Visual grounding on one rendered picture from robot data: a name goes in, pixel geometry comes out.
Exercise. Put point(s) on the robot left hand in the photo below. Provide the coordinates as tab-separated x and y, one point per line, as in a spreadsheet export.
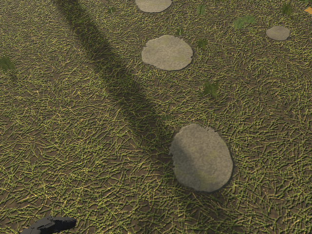
50	225

